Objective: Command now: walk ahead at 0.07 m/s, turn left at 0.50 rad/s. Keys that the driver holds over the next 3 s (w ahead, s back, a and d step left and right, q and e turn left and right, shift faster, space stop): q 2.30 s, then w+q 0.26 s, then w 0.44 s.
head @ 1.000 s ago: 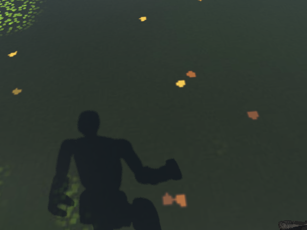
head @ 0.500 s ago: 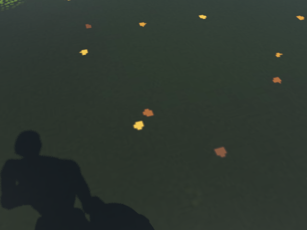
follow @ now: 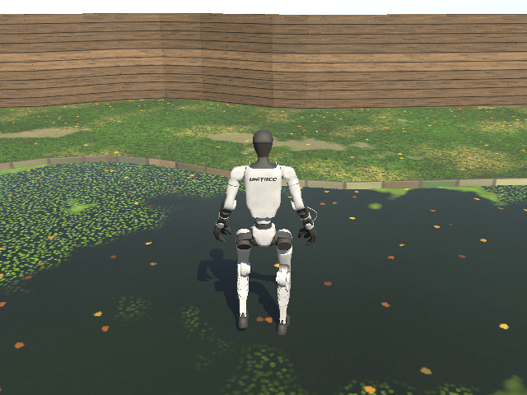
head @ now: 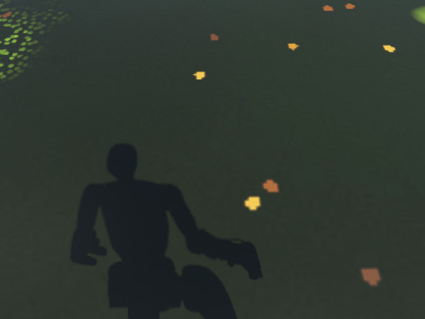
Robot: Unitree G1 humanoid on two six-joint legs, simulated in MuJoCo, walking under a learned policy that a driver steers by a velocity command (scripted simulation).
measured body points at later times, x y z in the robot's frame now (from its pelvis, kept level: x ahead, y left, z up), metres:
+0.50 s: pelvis +0.03 +0.03 +0.00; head +0.07 +0.05 +0.45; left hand +0.11 +0.34 -0.11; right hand +0.27 -0.21 -0.08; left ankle +0.04 +0.13 -0.74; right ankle +0.09 -0.11 -0.71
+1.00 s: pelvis +0.02 +0.04 -0.01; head +0.05 +0.07 +0.44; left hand -0.03 +0.36 -0.12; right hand +0.33 -0.10 -0.08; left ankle -0.03 +0.13 -0.74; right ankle +0.09 -0.10 -0.73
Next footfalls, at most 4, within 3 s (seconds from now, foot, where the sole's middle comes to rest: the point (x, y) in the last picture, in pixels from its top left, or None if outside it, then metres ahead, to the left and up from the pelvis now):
0.12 left None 0.08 0.13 -0.78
0.58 right None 0.13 -0.09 -0.78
0.98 left None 0.00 0.16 -0.78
1.46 right None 0.16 0.00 -0.78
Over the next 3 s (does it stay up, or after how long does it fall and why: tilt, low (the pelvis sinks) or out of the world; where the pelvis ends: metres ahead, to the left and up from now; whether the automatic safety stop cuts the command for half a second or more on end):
stays up -0.08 0.25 0.00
